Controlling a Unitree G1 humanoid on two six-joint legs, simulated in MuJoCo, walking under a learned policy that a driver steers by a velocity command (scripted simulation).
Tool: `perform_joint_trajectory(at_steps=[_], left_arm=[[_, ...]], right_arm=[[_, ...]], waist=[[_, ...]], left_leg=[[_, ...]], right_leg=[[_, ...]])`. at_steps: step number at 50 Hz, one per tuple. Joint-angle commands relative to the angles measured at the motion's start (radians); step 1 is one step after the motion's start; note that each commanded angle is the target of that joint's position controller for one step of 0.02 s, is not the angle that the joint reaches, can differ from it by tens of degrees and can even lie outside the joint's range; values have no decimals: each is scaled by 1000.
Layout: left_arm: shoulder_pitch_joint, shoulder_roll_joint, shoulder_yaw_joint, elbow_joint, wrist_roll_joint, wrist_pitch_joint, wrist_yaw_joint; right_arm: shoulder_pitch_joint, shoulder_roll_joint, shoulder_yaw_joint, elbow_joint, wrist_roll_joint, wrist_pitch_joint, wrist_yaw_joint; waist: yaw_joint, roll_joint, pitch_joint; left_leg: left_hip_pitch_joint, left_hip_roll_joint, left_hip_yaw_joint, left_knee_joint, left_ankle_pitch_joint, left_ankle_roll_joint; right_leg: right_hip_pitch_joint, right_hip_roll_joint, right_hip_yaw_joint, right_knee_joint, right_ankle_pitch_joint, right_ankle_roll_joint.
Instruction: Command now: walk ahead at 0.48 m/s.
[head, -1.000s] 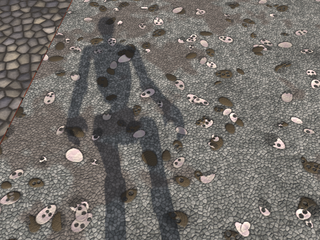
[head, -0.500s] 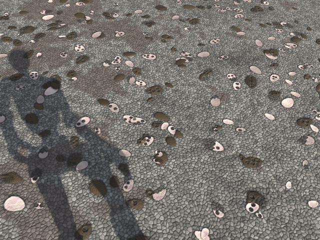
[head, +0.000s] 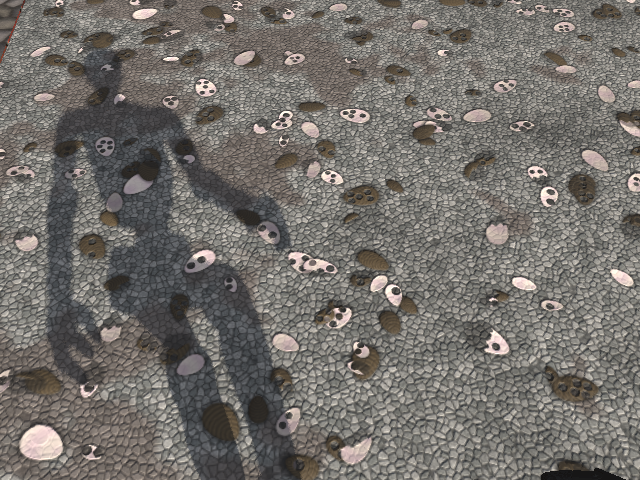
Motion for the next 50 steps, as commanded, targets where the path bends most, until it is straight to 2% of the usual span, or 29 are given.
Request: perform_joint_trajectory(at_steps=[1, 2, 3, 4, 5, 6, 7, 8, 10, 13, 15, 18, 21, 24, 26, 27, 28, 29, 30, 31, 32, 33, 34, 35, 37, 40, 45, 47, 50], left_arm=[[-41, 174, 32, -45, 3, -5, 8], [37, 73, 7, -80, -23, -6, -1], [65, 97, 20, -70, -19, -8, -3], [-12, 138, 32, -84, -2, -4, -3], [-72, 131, 28, -96, 1, -9, -11], [-92, 104, 24, -98, 0, -7, -16], [-86, 93, 22, -97, 13, 5, -20], [-63, 78, 18, -81, 20, 19, -26], [-77, 65, 15, -84, 21, 33, -34], [-205, 68, 15, -124, 21, 42, -38], [-290, 65, 13, -153, 20, 40, -39], [-393, 42, 2, -185, 14, 34, -42], [-477, 40, -4, -213, 11, 31, -41], [-520, 56, 0, -238, 12, 24, -38], [-471, 70, 8, -234, 11, 13, -32], [-386, 86, 16, -210, 11, 6, -24], [-225, 108, 29, -158, 17, -6, -14], [-48, 173, 50, -120, 41, -17, 2], [22, 283, 80, -119, 63, -12, 8], [-23, 238, 74, -127, 28, 2, 0], [-125, 166, 56, -138, 14, 4, -2], [-189, 107, 42, -146, 11, -3, -6], [-211, 79, 35, -143, 11, -10, -3], [-216, 63, 30, -132, 6, -15, 2], [-187, 63, 31, -118, 1, -33, 4], [-149, 79, 39, -99, -4, -47, 5], [-103, 76, 37, -76, 1, -45, 9], [-72, 94, 40, -65, 0, -42, 14], [-29, 112, 46, -46, 3, -29, 22]], right_arm=[[376, -157, -57, 68, -16, -23, -34], [487, -271, -84, 82, -39, -28, -45], [467, -277, -84, 90, -7, -21, -31], [342, -233, -76, 76, 16, -18, -27], [255, -157, -56, 61, 19, -23, -23], [218, -117, -44, 66, 15, -29, -23], [211, -97, -36, 80, 17, -37, -26], [215, -87, -31, 91, 15, -44, -26], [261, -97, -34, 117, 19, -62, -24], [315, -107, -36, 150, 24, -68, -24], [353, -100, -32, 170, 27, -67, -25], [393, -101, -30, 192, 28, -67, -27], [444, -104, -27, 218, 23, -66, -34], [471, -110, -27, 240, 14, -59, -44], [443, -127, -31, 242, 9, -54, -51], [423, -140, -34, 240, 7, -52, -52], [403, -141, -32, 237, 11, -49, -49], [393, -115, -23, 213, 24, -53, -45], [508, 11, 3, 183, 64, -53, -38], [490, -100, -27, 206, 41, -43, -50], [411, -113, -38, 192, 33, -39, -49], [368, -85, -33, 183, 32, -39, -42], [353, -70, -35, 186, 24, -30, -37], [361, -62, -36, 186, 8, -15, -28], [356, -34, -36, 181, 4, 9, -14], [265, -24, -37, 143, 3, 24, -1], [81, -8, -23, 71, 4, 20, 16], [11, -4, -15, 42, 0, 18, 22], [-42, -19, -15, 11, -6, 17, 27]], waist=[[-217, -49, -171], [-202, 148, -317], [-168, 240, -380], [-122, 127, -213], [-102, 47, -99], [-73, 31, -41], [-47, 52, -16], [-32, 57, -18], [-25, 48, -19], [-42, 35, 28], [-61, 29, 45], [-87, 34, 49], [-115, 43, 54], [-120, 47, 60], [-82, 56, 38], [-44, 65, -6], [26, 38, -93], [90, -20, -217], [44, -239, -365], [40, -145, -358], [-1, -82, -194], [-20, -59, -99], [-39, -70, -55], [-63, -92, -29], [-81, -88, -31], [-85, -80, -2], [-58, -76, 44], [-38, -76, 53], [-27, -75, 59]], left_leg=[[538, -16, -25, -72, -39, 72], [811, 279, -424, -123, -244, 152], [835, 396, -819, -304, -254, 218], [693, 358, -694, -318, -327, 198], [542, 321, -553, -346, -301, 182], [440, 268, -450, -385, -238, 150], [371, 228, -377, -405, -157, 128], [335, 207, -324, -421, -96, 122], [326, 194, -270, -446, -1, 136], [363, 179, -216, -496, 12, 143], [403, 163, -184, -502, 66, 137], [439, 142, -133, -486, 163, 118], [517, 157, -118, -460, 261, 115], [615, 195, -136, -401, 388, 113], [644, 204, -148, -312, 567, 99], [639, 194, -147, -217, 692, 86], [589, 155, -122, -42, 701, 68], [403, 108, -98, 209, 455, 51], [35, -56, -20, 577, -188, 1], [-49, -61, -126, 692, -384, 18], [-80, -3, -150, 698, -297, 24], [-65, 36, -144, 653, -225, 21], [-35, 58, -140, 616, -189, 17], [-3, 72, -134, 593, -170, 7], [5, 75, -121, 590, -139, -7], [-94, 93, -103, 553, -42, -22], [-123, 80, -44, 281, 124, -33], [-101, 68, 0, 177, 143, -19], [-88, 45, 39, 94, 75, 19]], right_leg=[[-251, -187, 2, 521, 935, -80], [-540, -69, -56, 896, 462, -44], [-708, 64, 45, 1109, -101, -45], [-783, -15, 97, 1156, -32, -61], [-783, -63, 78, 1107, 52, -65], [-750, -102, 63, 1034, 93, -66], [-707, -125, 60, 981, 109, -57], [-666, -131, 50, 962, 121, -47], [-678, -139, 28, 930, 151, -31], [-804, -169, 2, 825, 254, 0], [-857, -174, -14, 725, 321, 18], [-833, -151, -46, 556, 412, 26], [-816, -124, -71, 447, 437, 14], [-806, -104, -66, 385, 368, -14], [-718, -71, -66, 338, 281, -39], [-605, -38, -73, 312, 238, -54], [-400, -21, -80, 244, 273, -77], [-122, -169, 65, 235, 229, -118], [183, -484, 514, 183, 142, -223], [111, -500, 643, 96, 115, -234], [-35, -452, 471, 74, 88, -200], [-168, -406, 340, 25, 150, -170], [-244, -362, 243, -5, 192, -134], [-305, -328, 165, -25, 249, -110], [-329, -315, 82, -45, 344, -104], [-312, -302, -23, -70, 417, -104], [-282, -268, -159, -69, 513, -97], [-240, -287, -189, -64, 556, -97], [-132, -318, -224, -13, 675, -91]])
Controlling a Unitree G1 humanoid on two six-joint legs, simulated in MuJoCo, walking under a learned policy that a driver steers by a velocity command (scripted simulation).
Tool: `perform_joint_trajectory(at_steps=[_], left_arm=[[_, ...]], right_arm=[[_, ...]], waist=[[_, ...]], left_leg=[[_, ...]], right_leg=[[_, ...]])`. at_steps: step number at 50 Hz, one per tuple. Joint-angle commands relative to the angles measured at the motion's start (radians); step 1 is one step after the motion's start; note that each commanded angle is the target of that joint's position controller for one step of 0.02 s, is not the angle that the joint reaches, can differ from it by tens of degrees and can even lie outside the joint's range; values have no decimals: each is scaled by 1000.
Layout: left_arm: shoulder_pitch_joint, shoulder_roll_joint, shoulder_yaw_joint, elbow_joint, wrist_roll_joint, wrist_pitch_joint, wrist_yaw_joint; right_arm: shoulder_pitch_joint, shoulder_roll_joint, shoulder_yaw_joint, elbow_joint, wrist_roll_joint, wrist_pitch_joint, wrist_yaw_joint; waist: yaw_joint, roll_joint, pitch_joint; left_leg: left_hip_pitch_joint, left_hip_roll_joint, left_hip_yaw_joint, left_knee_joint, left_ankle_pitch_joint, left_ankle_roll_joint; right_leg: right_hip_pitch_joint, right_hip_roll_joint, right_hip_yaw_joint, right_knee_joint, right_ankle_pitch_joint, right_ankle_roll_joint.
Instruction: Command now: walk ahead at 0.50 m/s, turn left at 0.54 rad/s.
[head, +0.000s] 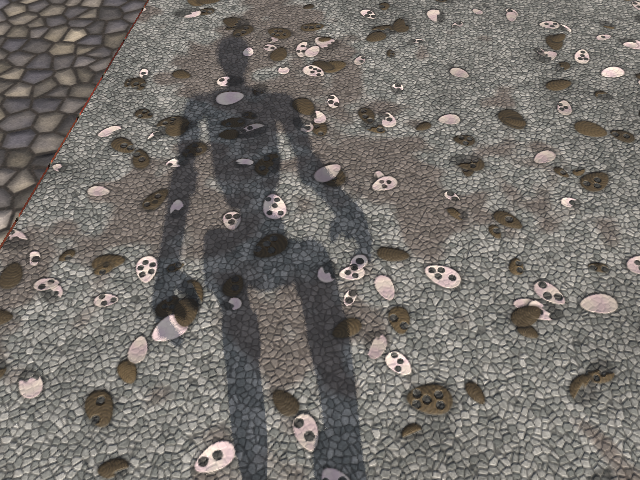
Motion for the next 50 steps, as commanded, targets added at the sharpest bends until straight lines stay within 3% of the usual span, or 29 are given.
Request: perform_joint_trajectory(at_steps=[1, 3, 4, 5, 6, 7, 8, 9, 10, 11, 12, 13, 17, 23, 28, 31, 33, 34, 35, 36, 37, 39, 41, 43, 45, 47, 50], left_arm=[[29, 157, 32, -30, 3, 3, 13], [18, 186, 40, -32, 6, 17, 19], [12, 202, 45, -35, 8, 29, 19], [4, 214, 49, -42, 5, 40, 16], [-1, 196, 43, -63, 4, 42, 11], [46, 60, 15, -129, -10, 35, -12], [-66, 148, 32, -158, -6, 24, -15], [-132, 136, 28, -174, -17, 12, -20], [-119, 130, 23, -160, -20, 1, -18], [-102, 124, 24, -140, -8, 7, -17], [-69, 118, 23, -128, 12, 26, -19], [-52, 110, 23, -119, 21, 45, -23], [-125, 92, 22, -137, 19, 75, -40], [-297, 86, 16, -182, -4, 73, -48], [-397, 71, 2, -220, 4, 65, -55], [-331, 86, 8, -210, 7, 62, -49], [-137, 127, 28, -154, 10, 56, -42], [8, 156, 45, -112, 21, 48, -37], [131, 251, 75, -94, 30, 51, -24], [52, 309, 90, -114, 13, 64, -25], [1, 281, 89, -111, -23, 69, -32], [-84, 170, 61, -118, -13, 69, -28], [-116, 143, 47, -119, -18, 56, -17], [-89, 166, 50, -110, -20, 36, -18], [-62, 185, 51, -102, -19, 27, -19], [-31, 177, 46, -93, -20, 29, -19], [9, 168, 38, -84, -20, 40, -12]], right_arm=[[-87, -45, -3, -90, -5, -13, 5], [-29, -65, -15, -79, -7, -11, -3], [48, -81, -25, -60, -6, -14, -8], [168, -103, -40, -25, -8, -23, -17], [322, -169, -67, 21, -24, -30, -31], [307, -285, -94, 11, -23, -29, -45], [349, -284, -93, 3, 9, -17, -48], [292, -246, -82, 19, 14, -14, -60], [243, -184, -67, 19, 18, -22, -62], [196, -144, -54, 19, 19, -32, -63], [168, -113, -42, 21, 25, -43, -65], [170, -102, -36, 26, 26, -56, -63], [246, -141, -40, 66, 32, -83, -59], [324, -118, -23, 99, 18, -92, -61], [366, -105, -7, 135, 10, -95, -84], [345, -141, -9, 142, 7, -94, -100], [317, -175, -18, 133, 0, -80, -108], [285, -188, -20, 117, 6, -76, -104], [273, -157, -11, 74, 12, -84, -97], [314, -94, -7, 23, 29, -94, -73], [240, -138, -9, 14, 4, -102, -67], [183, -133, -8, -12, 18, -118, -61], [200, -109, -1, -18, -10, -82, -58], [212, -89, 4, -23, -18, -51, -51], [164, -87, 5, -43, -11, -41, -51], [107, -80, 9, -63, -6, -39, -52], [39, -72, 17, -84, 8, -38, -53]], waist=[[-10, -101, 44], [-44, -128, -5], [-77, -131, -51], [-127, -114, -121], [-196, -34, -210], [-118, 214, -280], [-165, 75, -327], [-137, 23, -181], [-98, -29, -104], [-57, -58, -65], [-23, -45, -62], [-11, -33, -71], [-16, -13, -29], [-76, 20, 24], [-99, 18, 64], [-50, 55, 8], [35, 79, -94], [112, 58, -161], [153, -70, -259], [44, -289, -314], [52, -96, -240], [-12, 27, -42], [-64, 8, -23], [-74, -25, -39], [-67, -36, -14], [-45, -59, -22], [0, -106, -63]], left_leg=[[26, -39, 53, -75, -65, 42], [123, -103, 90, -88, -178, 84], [205, -141, 97, -106, -228, 109], [356, -175, 87, -167, -226, 137], [607, -93, -63, -247, -258, 184], [918, 229, -584, -307, -256, 324], [927, 283, -809, -442, -224, 352], [832, 263, -613, -451, -150, 314], [697, 222, -509, -464, -24, 269], [605, 168, -415, -478, 72, 225], [542, 129, -346, -499, 135, 202], [515, 111, -309, -512, 175, 192], [526, 74, -220, -564, 242, 162], [622, 64, -98, -603, 270, 75], [733, 103, -12, -587, 420, 54], [794, 124, 39, -423, 856, 30], [788, 137, 56, -143, 991, 25], [673, 121, 79, 84, 828, 20], [452, 46, 108, 436, 371, 5], [21, -192, -6, 758, -499, -39], [-83, -103, -162, 766, -415, -19], [-53, -25, -142, 607, -293, -30], [50, 8, -136, 493, -280, -68], [76, 13, -103, 417, -263, -93], [68, 12, -70, 317, -202, -114], [71, -3, -44, 203, -126, -119], [91, -36, -26, 56, -20, -102]], right_leg=[[14, -301, 48, -3, 692, -90], [57, -307, 20, 141, 981, -80], [62, -307, 14, 275, 1061, -79], [14, -300, 6, 469, 1006, -69], [-176, -273, 1, 748, 749, -37], [-639, -83, 29, 1116, -177, 23], [-758, -20, 259, 1220, -216, 26], [-827, -89, 291, 1189, -96, 13], [-773, -123, 291, 1093, -27, 5], [-706, -147, 296, 1016, -3, 5], [-636, -156, 299, 969, 9, 13], [-593, -157, 298, 936, 13, 19], [-666, -158, 266, 814, 113, 39], [-758, -117, 270, 596, 300, 11], [-739, -59, 207, 418, 312, -37], [-599, 19, 138, 370, 187, -93], [-418, 72, 134, 338, 101, -141], [-218, 60, 187, 251, 137, -179], [5, -158, 468, 234, 113, -260], [233, -379, 1038, 106, 203, -436], [172, -349, 957, 69, 146, -417], [-97, -281, 746, 7, 241, -330], [-234, -189, 616, -17, 356, -278], [-269, -159, 548, -30, 455, -270], [-286, -139, 484, -24, 697, -246], [-256, -103, 418, 21, 915, -184], [-169, -82, 389, 63, 990, -110]])
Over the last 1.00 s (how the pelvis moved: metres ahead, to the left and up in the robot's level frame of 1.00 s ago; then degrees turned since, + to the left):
0.54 0.00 0.02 14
